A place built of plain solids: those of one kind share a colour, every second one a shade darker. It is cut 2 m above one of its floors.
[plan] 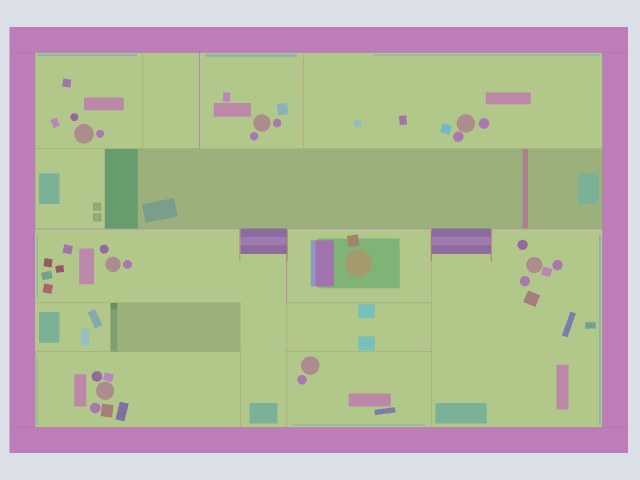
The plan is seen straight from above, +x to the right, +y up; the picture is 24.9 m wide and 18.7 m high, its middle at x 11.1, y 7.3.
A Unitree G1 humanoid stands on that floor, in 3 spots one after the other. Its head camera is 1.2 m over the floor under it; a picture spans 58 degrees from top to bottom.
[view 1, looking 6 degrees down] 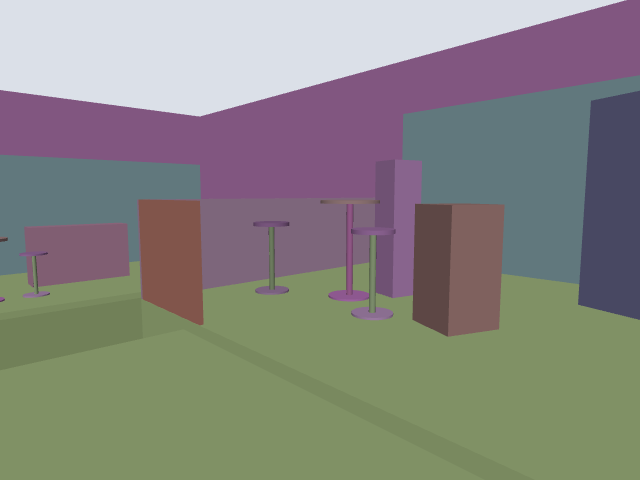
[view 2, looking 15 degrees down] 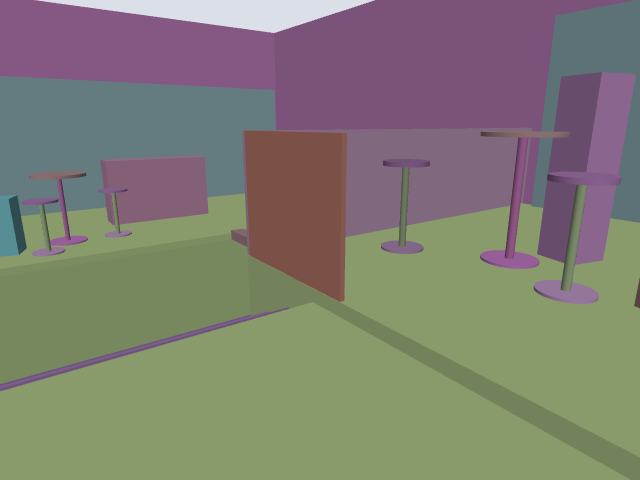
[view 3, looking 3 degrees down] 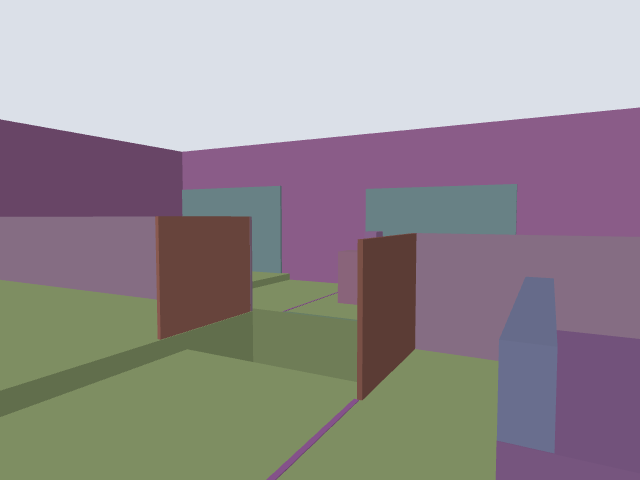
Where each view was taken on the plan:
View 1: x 16.07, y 3.17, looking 47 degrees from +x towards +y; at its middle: rail_rim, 6.24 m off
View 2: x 16.14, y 4.46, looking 54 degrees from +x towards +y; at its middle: rail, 2.84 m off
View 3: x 10.89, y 3.90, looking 118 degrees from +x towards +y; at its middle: wall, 12.14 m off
